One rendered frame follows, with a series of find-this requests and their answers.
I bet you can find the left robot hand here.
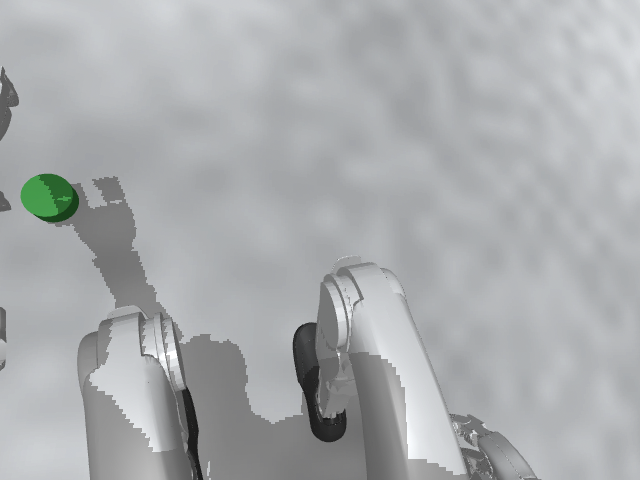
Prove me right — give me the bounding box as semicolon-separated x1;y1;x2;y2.
0;66;19;212

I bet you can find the left robot foot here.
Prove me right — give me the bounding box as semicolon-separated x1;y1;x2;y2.
182;386;203;480

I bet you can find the right robot foot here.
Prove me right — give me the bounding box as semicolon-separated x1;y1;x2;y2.
293;323;347;442

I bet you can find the right robot hand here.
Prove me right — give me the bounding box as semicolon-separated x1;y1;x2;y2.
449;414;538;480

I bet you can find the tin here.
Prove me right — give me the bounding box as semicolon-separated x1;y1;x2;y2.
21;174;79;222

